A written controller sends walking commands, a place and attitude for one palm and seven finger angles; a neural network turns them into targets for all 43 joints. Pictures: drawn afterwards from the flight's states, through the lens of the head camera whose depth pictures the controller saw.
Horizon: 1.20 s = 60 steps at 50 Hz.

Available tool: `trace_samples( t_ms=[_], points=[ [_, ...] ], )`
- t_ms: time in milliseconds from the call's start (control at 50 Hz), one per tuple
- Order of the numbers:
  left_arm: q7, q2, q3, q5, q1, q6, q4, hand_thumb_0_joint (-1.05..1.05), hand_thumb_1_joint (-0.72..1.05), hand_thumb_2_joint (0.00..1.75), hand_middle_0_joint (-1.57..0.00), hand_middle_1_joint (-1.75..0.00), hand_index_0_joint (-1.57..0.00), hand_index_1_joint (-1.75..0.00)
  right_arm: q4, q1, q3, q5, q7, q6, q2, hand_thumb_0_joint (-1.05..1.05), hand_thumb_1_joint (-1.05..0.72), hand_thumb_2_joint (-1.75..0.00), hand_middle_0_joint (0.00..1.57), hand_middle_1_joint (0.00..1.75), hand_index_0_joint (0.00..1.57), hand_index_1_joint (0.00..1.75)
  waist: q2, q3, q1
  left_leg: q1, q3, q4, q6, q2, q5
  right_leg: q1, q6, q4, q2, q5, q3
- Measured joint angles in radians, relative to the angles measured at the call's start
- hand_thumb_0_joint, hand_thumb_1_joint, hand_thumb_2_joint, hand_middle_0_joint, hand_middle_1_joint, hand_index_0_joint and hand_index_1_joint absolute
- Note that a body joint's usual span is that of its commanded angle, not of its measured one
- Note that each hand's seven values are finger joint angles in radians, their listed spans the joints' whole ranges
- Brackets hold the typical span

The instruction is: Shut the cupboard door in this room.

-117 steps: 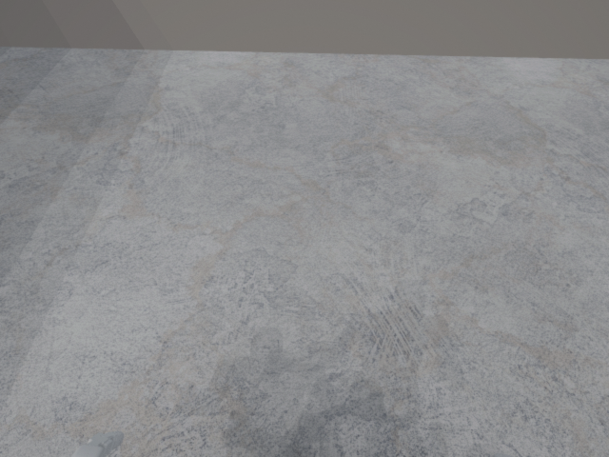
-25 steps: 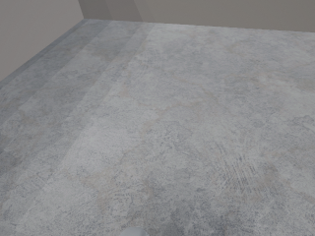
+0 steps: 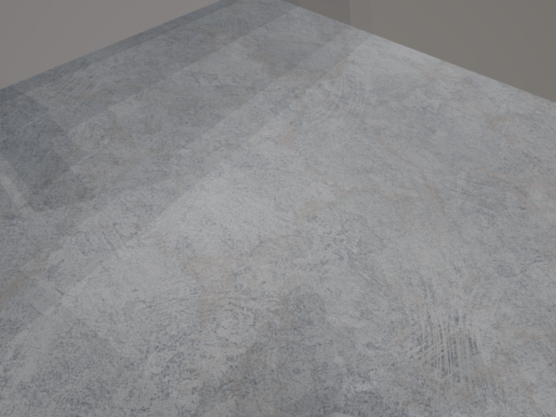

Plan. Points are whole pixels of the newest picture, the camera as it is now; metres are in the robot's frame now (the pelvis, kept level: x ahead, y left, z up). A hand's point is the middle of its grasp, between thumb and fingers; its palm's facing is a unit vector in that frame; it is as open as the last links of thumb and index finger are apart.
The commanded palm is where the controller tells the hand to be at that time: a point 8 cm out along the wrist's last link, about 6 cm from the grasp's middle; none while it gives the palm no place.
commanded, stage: turn or walk to find it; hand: left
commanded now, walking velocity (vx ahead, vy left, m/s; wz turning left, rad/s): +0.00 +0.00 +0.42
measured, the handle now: out of the picture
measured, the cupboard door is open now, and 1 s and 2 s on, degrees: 79 79 79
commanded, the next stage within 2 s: stand and wait in 0.68 s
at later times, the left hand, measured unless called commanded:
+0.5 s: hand out of the picture +0.05 +0.17 -0.15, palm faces +0.19 -0.95 -0.27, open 7.4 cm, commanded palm none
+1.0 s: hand out of the picture -0.17 +0.17 -0.19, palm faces +0.42 -0.88 -0.21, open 7.4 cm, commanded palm none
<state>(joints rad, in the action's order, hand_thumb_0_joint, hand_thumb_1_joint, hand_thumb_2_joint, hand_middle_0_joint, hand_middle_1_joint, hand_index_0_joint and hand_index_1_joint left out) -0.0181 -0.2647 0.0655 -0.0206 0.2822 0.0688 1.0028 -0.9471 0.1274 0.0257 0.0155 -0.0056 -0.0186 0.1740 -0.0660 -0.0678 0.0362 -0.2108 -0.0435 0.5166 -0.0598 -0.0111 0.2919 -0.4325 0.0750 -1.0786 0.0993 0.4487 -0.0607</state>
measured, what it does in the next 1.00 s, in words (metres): steps on the spot, turning left: right foot, then left foot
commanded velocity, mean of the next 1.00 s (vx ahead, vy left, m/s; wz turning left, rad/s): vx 0.00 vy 0.00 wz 0.35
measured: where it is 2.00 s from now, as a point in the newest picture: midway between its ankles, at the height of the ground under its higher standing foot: outside the picture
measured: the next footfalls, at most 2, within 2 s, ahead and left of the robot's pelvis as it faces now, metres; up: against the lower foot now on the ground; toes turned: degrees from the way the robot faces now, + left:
right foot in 0.44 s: +0.02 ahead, -0.14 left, +0.00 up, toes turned +9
left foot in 0.90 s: -0.09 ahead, +0.10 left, +0.00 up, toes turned +24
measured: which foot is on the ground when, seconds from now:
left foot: down 0.00-0.44, up 0.46-0.88, down 0.90-1.00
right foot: up 0.00-0.42, down 0.44-0.92, up 0.94-1.00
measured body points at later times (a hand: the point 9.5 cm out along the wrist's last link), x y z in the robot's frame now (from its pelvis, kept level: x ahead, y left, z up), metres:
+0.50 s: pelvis -0.04 -0.04 +0.00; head -0.01 -0.06 +0.45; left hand +0.04 +0.22 -0.13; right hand +0.01 -0.29 -0.17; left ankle -0.02 +0.08 -0.72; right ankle -0.02 -0.15 -0.74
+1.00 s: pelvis -0.08 -0.01 +0.00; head -0.08 +0.03 +0.44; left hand -0.19 +0.22 -0.17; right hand +0.10 -0.20 -0.13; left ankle -0.13 +0.08 -0.74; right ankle -0.04 -0.14 -0.70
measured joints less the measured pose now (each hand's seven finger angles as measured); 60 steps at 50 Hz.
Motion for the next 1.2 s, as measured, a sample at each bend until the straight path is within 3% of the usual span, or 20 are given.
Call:
trace_samples(
  t_ms=[100,200,360,420,460,520,600,680,760,840,900,960,1000,1080,1200],
  points=[
    [0.005,-0.004,0.006,0.001,-0.046,-0.013,-0.025,0.01,0.91,0.9,-0.2,-0.3,-0.19,-0.29,-0.003,0.031,-0.002,-0.003,-0.004,0.005,-0.005,0.0,-0.91,-0.89,0.21,0.3,0.2,0.3,0.015,0.013,-0.009,0.029,0.03,-0.08,-0.011,-0.019,-0.058,-0.037,0.025,-0.045,0.001,-0.095,0.041],
    [0.002,0.003,0.007,0.002,-0.091,-0.011,-0.045,0.01,0.91,0.9,-0.2,-0.3,-0.19,-0.29,-0.012,0.079,0.006,0.002,-0.003,0.001,-0.006,0.0,-0.91,-0.89,0.21,0.3,0.2,0.3,0.025,0.025,-0.035,0.024,0.063,-0.102,-0.015,-0.043,-0.086,-0.018,0.034,0.028,-0.005,-0.1,0.056],
    [0.0,0.042,-0.007,0.01,-0.149,-0.015,-0.084,0.01,0.91,0.9,-0.2,-0.3,-0.19,-0.29,-0.034,0.148,0.024,0.014,-0.002,-0.019,0.016,0.01,-0.91,-0.89,0.21,0.3,0.2,0.3,0.065,0.02,-0.085,-0.035,0.127,-0.079,0.005,-0.067,-0.111,0.075,0.008,0.276,-0.058,-0.034,0.054],
    [-0.001,0.061,-0.017,0.015,-0.153,-0.03,-0.101,0.01,0.91,0.9,-0.2,-0.3,-0.19,-0.29,-0.043,0.167,0.032,0.012,0.0,-0.026,0.03,0.01,-0.91,-0.89,0.21,0.3,0.2,0.3,0.084,0.023,-0.091,-0.073,0.151,-0.044,0.025,-0.076,-0.108,0.153,-0.006,0.451,-0.082,-0.102,0.05],
    [-0.004,0.073,-0.022,0.011,-0.146,-0.047,-0.108,0.01,0.9,0.9,-0.2,-0.3,-0.2,-0.29,-0.048,0.174,0.04,0.005,0.003,-0.032,0.04,0.01,-0.91,-0.89,0.21,0.3,0.2,0.3,0.097,0.025,-0.083,-0.116,0.158,0.031,0.044,-0.079,-0.054,0.199,-0.046,0.558,-0.088,-0.141,0.039],
    [-0.005,0.092,-0.037,0.007,-0.125,-0.049,-0.108,0.01,0.9,0.9,-0.2,-0.3,-0.2,-0.29,-0.052,0.173,0.055,0.01,0.005,-0.049,0.053,0.01,-0.91,-0.89,0.21,0.3,0.2,0.3,0.11,0.022,-0.087,-0.214,0.131,0.315,0.073,-0.077,0.123,0.208,-0.098,0.555,-0.077,-0.157,0.006],
    [-0.005,0.105,-0.043,0.009,-0.089,-0.05,-0.093,0.01,0.9,0.9,-0.2,-0.3,-0.2,-0.3,-0.057,0.17,0.065,0.012,0.018,-0.057,0.068,0.01,-0.91,-0.89,0.2,0.3,0.2,0.3,0.108,0.026,-0.085,-0.286,0.095,0.588,0.103,-0.026,0.066,0.245,-0.104,0.6,-0.059,-0.183,-0.034],
    [-0.006,0.112,-0.043,0.007,-0.064,-0.056,-0.079,0.01,0.9,0.9,-0.2,-0.3,-0.2,-0.3,-0.065,0.162,0.067,0.014,0.021,-0.064,0.077,0.01,-0.91,-0.9,0.2,0.3,0.2,0.3,0.106,0.026,-0.077,-0.283,0.091,0.645,0.127,0.026,0.03,0.255,-0.102,0.608,-0.045,-0.184,-0.079],
    [-0.007,0.102,-0.037,-0.002,-0.04,-0.062,-0.067,0.01,0.91,0.9,-0.2,-0.3,-0.2,-0.3,-0.074,0.133,0.061,0.012,0.018,-0.07,0.076,0.01,-0.91,-0.9,0.2,0.3,0.2,0.3,0.089,0.018,-0.051,-0.226,0.074,0.545,0.135,0.053,0.08,0.242,-0.095,0.593,-0.024,-0.18,-0.107],
    [-0.005,0.083,-0.032,-0.011,-0.013,-0.064,-0.04,0.01,0.91,0.9,-0.2,-0.3,-0.2,-0.3,-0.07,0.08,0.046,0.003,0.011,-0.057,0.066,0.01,-0.91,-0.9,0.2,0.3,0.2,0.3,0.063,0.006,-0.017,-0.125,0.039,0.315,0.124,0.052,0.144,0.216,-0.077,0.565,-0.001,-0.177,-0.114],
    [-0.006,0.065,-0.028,-0.006,0.012,-0.058,-0.009,0.01,0.91,0.9,-0.2,-0.3,-0.2,-0.3,-0.057,0.046,0.031,-0.003,0.007,-0.03,0.055,0.01,-0.91,-0.9,0.2,0.3,0.19,0.3,0.053,0.006,-0.003,-0.022,0.011,0.079,0.11,0.045,0.032,0.188,-0.052,0.518,0.008,-0.162,-0.121],
    [-0.009,0.033,-0.019,0.005,0.026,-0.03,0.026,0.01,0.91,0.9,-0.2,-0.3,-0.2,-0.29,-0.052,0.018,0.015,0.001,0.006,-0.007,0.015,0.01,-0.91,-0.9,0.2,0.3,0.2,0.3,0.003,0.003,0.011,0.0,-0.014,0.05,0.041,0.019,0.038,0.136,-0.031,0.379,0.019,-0.024,-0.069],
    [-0.01,0.023,-0.015,0.003,0.03,-0.01,0.045,0.01,0.91,0.9,-0.2,-0.3,-0.2,-0.29,-0.045,0.013,0.003,0.005,0.001,-0.001,-0.006,0.01,-0.91,-0.9,0.2,0.3,0.2,0.3,-0.001,0.013,0.01,0.011,-0.014,0.03,0.027,0.02,0.031,0.094,-0.024,0.243,-0.002,0.035,-0.033],
    [0.001,0.018,-0.008,0.004,0.003,-0.005,0.047,0.01,0.91,0.9,-0.2,-0.3,-0.19,-0.29,-0.039,0.017,-0.01,0.003,-0.008,0.003,-0.026,0.0,-0.91,-0.89,0.2,0.3,0.2,0.3,0.013,0.017,0.0,0.025,0.014,-0.039,0.016,0.01,-0.023,0.043,-0.009,0.078,-0.017,-0.008,0.002],
    [0.004,0.028,-0.004,0.006,-0.06,-0.015,0.004,0.01,0.91,0.9,-0.2,-0.3,-0.19,-0.29,-0.035,0.038,0.003,0.003,-0.009,0.002,-0.013,0.0,-0.92,-0.89,0.21,0.3,0.2,0.3,0.031,0.011,-0.02,0.008,0.054,-0.088,0.006,-0.021,-0.082,0.036,0.014,0.088,-0.019,-0.032,0.035]
  ],
)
